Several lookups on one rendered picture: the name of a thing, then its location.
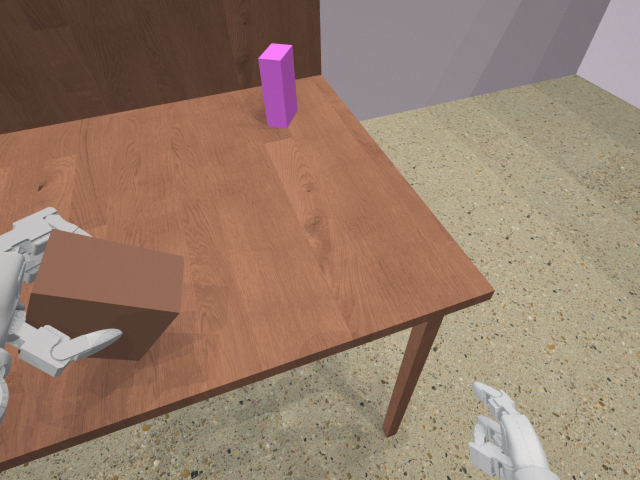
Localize right robot hand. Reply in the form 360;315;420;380
469;382;550;480

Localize sponge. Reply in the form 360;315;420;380
18;229;185;361

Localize table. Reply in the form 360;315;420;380
0;0;495;472

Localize left robot hand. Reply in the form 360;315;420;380
0;207;123;377

